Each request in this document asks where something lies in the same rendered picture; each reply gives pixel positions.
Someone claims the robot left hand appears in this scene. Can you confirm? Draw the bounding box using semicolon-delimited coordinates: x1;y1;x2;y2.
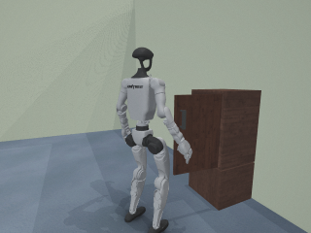
121;127;131;141

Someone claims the left robot forearm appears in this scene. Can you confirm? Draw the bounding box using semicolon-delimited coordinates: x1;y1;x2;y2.
116;108;129;130

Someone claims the left robot upper arm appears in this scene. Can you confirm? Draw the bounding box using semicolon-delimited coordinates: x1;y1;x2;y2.
116;78;129;112

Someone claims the handle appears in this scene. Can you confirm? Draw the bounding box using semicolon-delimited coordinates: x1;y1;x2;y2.
180;110;187;130

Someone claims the right robot forearm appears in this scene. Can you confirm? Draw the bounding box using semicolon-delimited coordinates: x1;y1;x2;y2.
163;107;185;144

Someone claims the robot right hand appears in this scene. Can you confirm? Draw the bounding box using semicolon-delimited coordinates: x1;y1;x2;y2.
177;140;192;164

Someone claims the robot right shin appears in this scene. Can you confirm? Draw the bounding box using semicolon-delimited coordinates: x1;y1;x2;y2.
152;179;169;229

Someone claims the robot torso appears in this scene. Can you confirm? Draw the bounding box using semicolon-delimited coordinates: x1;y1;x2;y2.
126;74;156;148

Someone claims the right robot upper arm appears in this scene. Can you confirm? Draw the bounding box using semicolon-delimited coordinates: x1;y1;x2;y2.
150;78;166;118

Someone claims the cupboard door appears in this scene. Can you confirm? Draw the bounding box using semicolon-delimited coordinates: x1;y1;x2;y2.
173;94;223;176

